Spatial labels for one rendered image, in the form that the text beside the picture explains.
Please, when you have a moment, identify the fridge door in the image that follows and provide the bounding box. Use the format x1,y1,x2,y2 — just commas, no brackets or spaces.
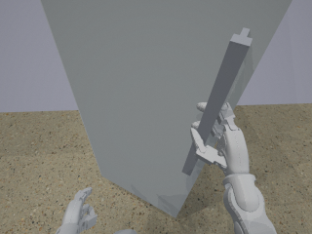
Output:
41,0,292,218

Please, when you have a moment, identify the right robot forearm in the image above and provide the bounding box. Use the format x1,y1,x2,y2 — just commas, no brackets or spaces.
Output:
222,173,277,234

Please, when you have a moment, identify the right robot hand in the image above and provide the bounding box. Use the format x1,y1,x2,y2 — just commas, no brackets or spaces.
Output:
190,102,250,176

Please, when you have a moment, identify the left robot hand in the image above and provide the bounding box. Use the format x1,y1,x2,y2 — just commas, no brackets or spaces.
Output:
61,186,98,233

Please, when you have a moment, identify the left robot forearm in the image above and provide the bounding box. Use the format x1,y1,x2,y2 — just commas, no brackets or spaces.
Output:
55,222,80,234

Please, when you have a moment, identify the handle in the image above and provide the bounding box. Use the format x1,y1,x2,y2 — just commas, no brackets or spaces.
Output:
182,27,253,176

